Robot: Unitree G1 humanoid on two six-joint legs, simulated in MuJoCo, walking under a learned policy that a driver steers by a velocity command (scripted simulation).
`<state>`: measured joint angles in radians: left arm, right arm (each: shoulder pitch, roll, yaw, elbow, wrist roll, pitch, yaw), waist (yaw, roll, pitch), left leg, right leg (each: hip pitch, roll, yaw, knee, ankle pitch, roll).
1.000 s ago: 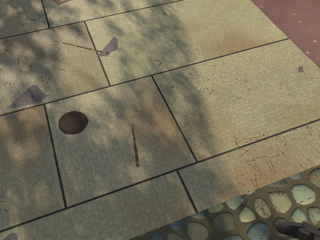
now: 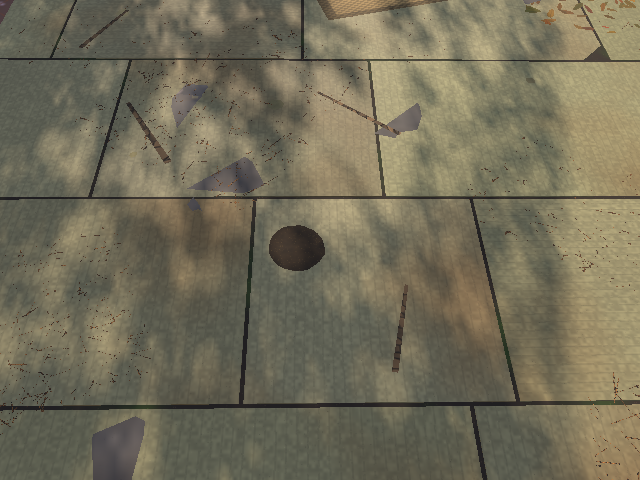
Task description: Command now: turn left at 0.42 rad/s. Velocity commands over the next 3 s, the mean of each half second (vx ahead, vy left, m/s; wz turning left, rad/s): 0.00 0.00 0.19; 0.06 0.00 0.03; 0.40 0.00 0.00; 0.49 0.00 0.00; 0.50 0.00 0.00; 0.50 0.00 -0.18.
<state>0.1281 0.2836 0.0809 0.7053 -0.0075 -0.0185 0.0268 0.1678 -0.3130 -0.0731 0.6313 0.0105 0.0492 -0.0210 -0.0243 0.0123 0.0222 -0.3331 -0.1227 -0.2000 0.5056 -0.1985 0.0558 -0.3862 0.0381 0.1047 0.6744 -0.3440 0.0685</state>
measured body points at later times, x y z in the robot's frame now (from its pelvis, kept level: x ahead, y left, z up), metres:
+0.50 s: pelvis -0.01 +0.00 +0.00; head +0.00 +0.01 +0.45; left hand +0.10 +0.26 -0.12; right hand +0.14 -0.24 -0.11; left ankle -0.04 +0.12 -0.74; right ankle +0.01 -0.14 -0.74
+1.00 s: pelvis +0.01 +0.00 -0.01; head +0.01 -0.01 +0.44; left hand +0.08 +0.28 -0.13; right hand +0.10 -0.26 -0.14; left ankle -0.04 +0.12 -0.74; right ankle +0.01 -0.12 -0.73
